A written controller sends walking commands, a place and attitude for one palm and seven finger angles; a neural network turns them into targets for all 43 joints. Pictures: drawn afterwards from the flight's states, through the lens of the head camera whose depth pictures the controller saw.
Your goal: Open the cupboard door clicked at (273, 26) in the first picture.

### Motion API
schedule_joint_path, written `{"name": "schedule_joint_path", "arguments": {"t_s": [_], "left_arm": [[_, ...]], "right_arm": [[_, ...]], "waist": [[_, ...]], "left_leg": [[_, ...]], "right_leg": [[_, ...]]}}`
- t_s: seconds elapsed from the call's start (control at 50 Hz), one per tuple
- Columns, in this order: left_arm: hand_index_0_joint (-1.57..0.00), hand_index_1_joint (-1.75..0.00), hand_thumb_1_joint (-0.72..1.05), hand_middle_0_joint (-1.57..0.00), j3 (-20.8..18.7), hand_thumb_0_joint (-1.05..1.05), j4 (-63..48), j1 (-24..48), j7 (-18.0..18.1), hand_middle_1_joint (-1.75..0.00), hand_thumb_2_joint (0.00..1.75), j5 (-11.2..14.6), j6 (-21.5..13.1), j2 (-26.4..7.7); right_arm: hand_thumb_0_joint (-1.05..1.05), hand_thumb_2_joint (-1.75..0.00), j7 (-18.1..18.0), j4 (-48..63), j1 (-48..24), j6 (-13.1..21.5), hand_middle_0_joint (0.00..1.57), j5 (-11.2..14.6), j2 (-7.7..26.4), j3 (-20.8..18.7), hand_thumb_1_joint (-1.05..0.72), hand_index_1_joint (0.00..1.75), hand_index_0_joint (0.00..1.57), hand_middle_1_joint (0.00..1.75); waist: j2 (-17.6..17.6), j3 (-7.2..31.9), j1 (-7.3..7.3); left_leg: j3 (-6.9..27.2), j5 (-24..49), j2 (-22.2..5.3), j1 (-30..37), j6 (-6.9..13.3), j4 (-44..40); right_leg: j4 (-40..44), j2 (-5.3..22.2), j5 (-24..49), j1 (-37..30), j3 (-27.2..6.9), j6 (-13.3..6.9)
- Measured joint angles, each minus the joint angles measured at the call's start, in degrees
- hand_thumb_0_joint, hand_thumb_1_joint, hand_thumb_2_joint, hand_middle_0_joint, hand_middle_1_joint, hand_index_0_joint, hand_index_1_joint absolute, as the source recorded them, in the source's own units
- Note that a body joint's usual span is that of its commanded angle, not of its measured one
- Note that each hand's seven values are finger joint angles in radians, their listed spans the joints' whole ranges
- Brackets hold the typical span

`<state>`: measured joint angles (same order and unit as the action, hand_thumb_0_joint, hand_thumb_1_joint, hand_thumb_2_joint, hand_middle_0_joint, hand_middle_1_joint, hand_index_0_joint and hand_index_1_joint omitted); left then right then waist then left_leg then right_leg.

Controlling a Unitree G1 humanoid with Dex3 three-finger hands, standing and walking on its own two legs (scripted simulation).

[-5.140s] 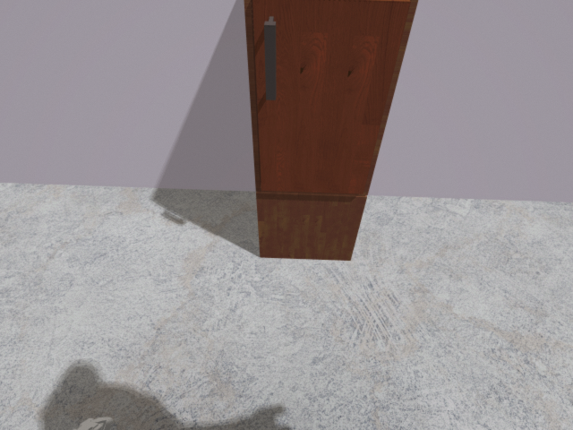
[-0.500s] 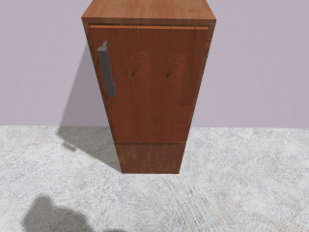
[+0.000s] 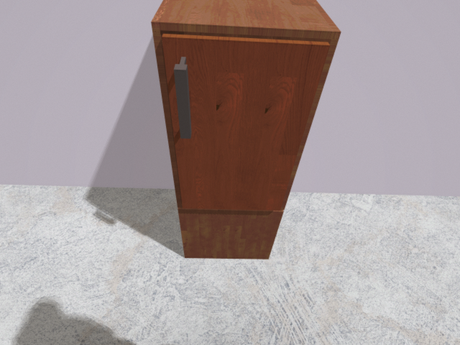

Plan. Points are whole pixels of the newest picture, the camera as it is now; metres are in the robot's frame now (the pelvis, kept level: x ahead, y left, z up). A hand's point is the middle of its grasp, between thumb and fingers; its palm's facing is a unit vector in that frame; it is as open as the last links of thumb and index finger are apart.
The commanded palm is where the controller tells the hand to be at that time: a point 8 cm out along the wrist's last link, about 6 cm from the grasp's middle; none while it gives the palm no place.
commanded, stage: look again from close up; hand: left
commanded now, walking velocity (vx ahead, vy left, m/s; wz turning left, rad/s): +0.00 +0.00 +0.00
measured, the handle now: (184, 99) +0.60 +0.15 +0.12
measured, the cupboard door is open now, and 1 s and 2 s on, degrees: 0 0 0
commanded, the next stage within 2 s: shuffle to correct the standing spot in 0.10 s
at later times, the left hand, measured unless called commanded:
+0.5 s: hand out of the picture -0.05 +0.15 -0.18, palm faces +0.06 -0.98 -0.17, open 7.3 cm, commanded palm none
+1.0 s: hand out of the picture +0.13 +0.11 -0.18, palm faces +0.03 -0.97 -0.24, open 7.3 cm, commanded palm none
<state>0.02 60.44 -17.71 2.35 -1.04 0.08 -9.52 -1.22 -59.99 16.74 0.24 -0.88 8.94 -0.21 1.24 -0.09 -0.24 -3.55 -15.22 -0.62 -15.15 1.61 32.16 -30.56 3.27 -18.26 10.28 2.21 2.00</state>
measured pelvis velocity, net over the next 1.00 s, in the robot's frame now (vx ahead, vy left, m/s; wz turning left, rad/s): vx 0.09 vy -0.08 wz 0.01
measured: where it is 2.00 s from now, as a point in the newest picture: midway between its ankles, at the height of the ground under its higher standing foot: outside the picture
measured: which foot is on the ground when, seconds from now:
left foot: down 0.00-0.96, up 0.98-1.00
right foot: down 0.00-0.66, up 0.68-0.92, down 0.94-1.00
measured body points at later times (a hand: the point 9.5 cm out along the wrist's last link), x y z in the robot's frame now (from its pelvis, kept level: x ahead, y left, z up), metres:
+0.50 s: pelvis +0.01 -0.02 +0.00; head +0.00 -0.01 +0.45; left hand -0.05 +0.20 -0.16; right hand +0.01 -0.25 -0.16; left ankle +0.02 +0.10 -0.73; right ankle -0.02 -0.15 -0.73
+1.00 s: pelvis +0.09 -0.08 -0.01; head +0.12 -0.09 +0.44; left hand +0.13 +0.17 -0.16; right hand +0.05 -0.29 -0.17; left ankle +0.04 +0.06 -0.73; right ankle +0.14 -0.21 -0.73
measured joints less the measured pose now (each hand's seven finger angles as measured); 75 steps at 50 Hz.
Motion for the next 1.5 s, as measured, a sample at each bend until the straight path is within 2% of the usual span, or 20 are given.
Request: {"name": "schedule_joint_path", "arguments": {"t_s": [0.24,0.34,0.46,0.52,0.58,0.62,0.66,0.72,0.78,0.84,0.94,1.02,1.08,1.14,1.22,1.24,1.3,1.38,1.44,1.5], "left_arm": [[-0.20,-0.30,0.91,-0.20,0.0,0.00,0.8,-2.8,-0.4,-0.30,0.90,-0.1,0.2,-1.1],[-0.20,-0.30,0.91,-0.20,-0.2,0.00,1.3,-4.4,-0.9,-0.30,0.90,-0.5,0.7,-0.8],[-0.20,-0.30,0.91,-0.20,-0.8,0.00,1.0,-6.5,-1.7,-0.30,0.90,-0.7,0.7,0.0],[-0.20,-0.30,0.91,-0.20,-1.1,0.00,0.9,-7.6,-1.6,-0.30,0.90,-0.5,0.1,0.7],[-0.20,-0.30,0.91,-0.20,-1.4,0.00,1.3,-8.5,-1.3,-0.30,0.90,-0.4,-0.5,1.5],[-0.20,-0.30,0.91,-0.20,-1.3,0.00,1.7,-9.1,-1.2,-0.30,0.90,-0.4,-0.7,1.9],[-0.20,-0.30,0.91,-0.20,-1.3,0.00,2.2,-9.4,-1.3,-0.30,0.90,-0.3,-0.5,2.1],[-0.20,-0.30,0.91,-0.20,-1.2,0.00,3.3,-8.6,-1.8,-0.30,0.90,-0.6,0.7,2.2],[-0.20,-0.30,0.91,-0.20,-1.6,0.01,2.6,-5.6,-2.4,-0.30,0.90,-0.8,1.2,2.0],[-0.20,-0.30,0.92,-0.20,-1.9,0.01,0.5,-1.3,-2.3,-0.30,0.90,-1.0,1.0,1.4],[-0.20,-0.30,0.95,-0.20,-2.6,0.04,-1.6,2.0,-1.4,-0.30,0.90,-0.1,-1.0,-1.8],[-0.20,-0.30,0.94,-0.20,-2.1,0.02,-2.0,4.3,-0.8,-0.30,0.90,-0.1,-1.3,-1.0],[-0.20,-0.30,0.93,-0.20,-2.0,0.01,-3.2,6.2,-0.3,-0.30,0.90,-0.3,-1.3,0.0],[-0.20,-0.30,0.93,-0.20,-2.4,0.01,-4.5,7.6,0.4,-0.30,0.90,-0.4,-0.7,0.5],[-0.21,-0.30,0.93,-0.21,-2.9,0.00,-5.4,7.5,0.2,-0.30,0.90,-0.5,0.8,-0.6],[-0.21,-0.30,0.93,-0.21,-3.0,0.00,-5.5,7.1,0.1,-0.30,0.90,-0.3,1.4,-0.8],[-0.21,-0.30,0.92,-0.20,-3.4,0.00,-4.9,6.7,0.0,-0.30,0.90,0.1,3.4,-1.4],[-0.20,-0.30,0.92,-0.20,-3.6,0.00,-3.8,5.0,-0.5,-0.30,0.90,-0.4,3.6,-1.2],[-0.20,-0.30,0.91,-0.20,-3.2,0.00,-3.1,3.4,-0.5,-0.30,0.90,-0.4,3.2,-0.7],[-0.20,-0.30,0.92,-0.20,-2.7,0.00,-2.3,2.1,-0.5,-0.30,0.90,-0.3,2.9,-0.1]], "right_arm": [[0.01,-0.90,0.4,-0.5,0.5,0.2,0.20,0.3,-0.1,0.2,-0.92,0.30,0.20,0.30],[0.01,-0.90,0.5,-0.9,0.8,-0.4,0.21,0.0,-0.4,-0.1,-0.92,0.30,0.20,0.30],[0.01,-0.90,0.3,-1.0,1.6,-1.0,0.21,-0.3,-0.6,-0.8,-0.91,0.30,0.21,0.30],[0.01,-0.90,0.3,-1.2,2.2,-1.0,0.21,-0.3,-0.4,-1.0,-0.91,0.30,0.20,0.30],[0.01,-0.90,0.5,-1.4,2.4,-0.7,0.20,-0.3,-0.4,-1.1,-0.91,0.30,0.20,0.30],[0.01,-0.90,0.5,-1.3,2.2,-0.1,0.20,-0.2,-0.6,-1.0,-0.91,0.30,0.20,0.30],[0.01,-0.90,0.3,-1.2,1.6,1.2,0.20,-0.2,-1.0,-0.8,-0.91,0.30,0.20,0.30],[0.01,-0.90,-0.5,-0.7,1.2,2.7,0.20,-0.6,-1.9,-0.6,-0.92,0.30,0.20,0.30],[0.01,-0.90,-0.9,-0.6,2.1,3.5,0.20,-0.7,-2.5,-0.5,-0.92,0.30,0.20,0.30],[0.01,-0.90,-1.0,-1.4,3.1,3.3,0.20,-0.8,-2.8,-0.2,-0.92,0.30,0.20,0.30],[0.01,-0.90,-0.6,-2.7,4.4,1.7,0.21,-0.4,-3.2,0.0,-0.91,0.30,0.21,0.30],[0.01,-0.90,-0.5,-3.0,3.6,-0.5,0.21,0.5,-1.7,-1.1,-0.91,0.30,0.20,0.30],[0.01,-0.90,-0.5,-2.4,1.4,-1.6,0.20,0.7,-0.9,-1.6,-0.91,0.30,0.20,0.30],[0.01,-0.90,-0.2,-0.9,-1.2,-2.0,0.20,0.8,-0.5,-2.0,-0.91,0.30,0.20,0.30],[0.01,-0.90,0.3,1.8,-3.7,-1.5,0.20,0.6,-0.4,-2.2,-0.91,0.30,0.20,0.30],[0.01,-0.90,0.3,2.7,-3.7,-0.9,0.20,0.5,-0.1,-2.2,-0.91,0.30,0.20,0.30],[0.00,-0.90,0.1,3.8,-4.1,-0.8,0.20,-0.1,-0.9,-2.0,-0.91,0.30,0.20,0.30],[0.00,-0.90,-0.5,4.0,-3.8,-0.8,0.20,-0.5,-1.5,-1.5,-0.93,0.30,0.20,0.30],[0.00,-0.90,-0.7,3.9,-3.6,-0.4,0.20,-0.4,-1.3,-1.2,-0.94,0.30,0.20,0.30],[0.00,-0.90,-0.8,3.8,-3.5,-0.1,0.20,-0.4,-1.0,-1.2,-0.94,0.30,0.20,0.30]], "waist": [[0.6,0.2,0.51],[0.5,0.9,0.43],[-0.2,1.4,0.69],[-0.6,1.8,1.01],[-0.3,1.9,1.10],[0.3,1.7,1.08],[1.4,1.3,1.02],[2.9,1.4,0.65],[2.5,1.1,-0.31],[1.2,-0.2,-0.73],[0.4,-2.4,-1.09],[-2.1,-2.8,-1.44],[-1.8,-3.7,-0.95],[-0.3,-4.1,-0.08],[2.1,-3.4,0.40],[1.9,-2.8,0.32],[3.2,-2.1,0.33],[3.2,-0.5,0.70],[2.7,0.1,0.93],[1.9,0.1,0.83]], "left_leg": [[-0.3,2.7,0.8,-0.2,0.6,-3.4],[-0.3,2.4,0.6,-0.3,0.4,-3.3],[0.3,-0.4,-0.9,-1.8,-0.5,-0.4],[1.0,-5.1,-1.7,-3.3,0.0,3.5],[0.1,-7.7,-2.0,-5.2,0.7,9.0],[-1.4,-7.2,-1.9,-4.4,0.7,7.0],[-2.3,-2.5,-1.6,-3.0,0.9,4.3],[-4.4,-4.8,-1.9,-1.0,0.4,3.8],[-4.7,-4.0,-2.6,1.6,-0.5,-0.3],[-3.8,-2.3,-3.3,3.7,-1.3,-4.1],[-2.7,-5.0,-4.1,4.2,-3.9,-1.0],[-0.5,-13.4,-3.6,0.5,-2.7,8.2],[-0.5,-17.1,-1.4,-3.5,-2.6,17.6],[-1.1,-16.6,0.3,-6.2,-2.9,20.5],[-2.4,-8.2,0.9,-3.7,-2.9,9.2],[-2.1,-5.4,0.5,-2.1,-2.3,4.2],[-3.1,-3.5,1.1,-2.4,1.5,4.4],[-3.9,-0.6,1.7,-0.7,2.6,-0.6],[-4.1,1.6,2.3,-0.1,2.9,-4.0],[-4.5,2.8,2.6,-0.1,3.0,-5.6]], "right_leg": [[2.4,0.7,2.3,0.7,-0.2,0.5],[0.4,0.4,-0.3,1.6,-0.4,-1.2],[-0.7,-1.2,-0.2,2.4,-0.1,-1.7],[-1.0,-2.1,-1.3,2.3,0.6,-2.0],[-0.6,-2.7,-2.3,1.1,1.8,-2.4],[-0.9,-2.8,-3.2,0.5,2.3,-2.4],[-4.3,-2.5,-5.2,1.3,1.8,-2.6],[-19.6,-2.2,-9.5,7.8,0.9,-3.3],[-28.2,-1.2,-6.6,14.1,1.8,-3.0],[-23.3,0.2,-3.3,16.4,2.3,-2.1],[-2.7,1.7,10.1,10.9,2.2,-0.7],[-5.5,1.4,2.7,10.8,3.9,-1.6],[-4.9,2.1,3.5,10.4,4.4,-1.9],[-3.5,2.7,4.8,10.1,4.5,-1.8],[-4.2,3.3,5.5,11.2,4.0,-0.9],[-5.7,3.0,4.9,12.1,4.0,-0.7],[-15.6,1.7,-5.3,15.4,0.3,-1.2],[-27.2,-0.2,-3.4,17.0,-2.2,-1.5],[-25.3,-0.2,-3.3,14.0,-1.7,-0.9],[-16.2,0.0,-6.3,8.6,-0.5,-0.8]]}}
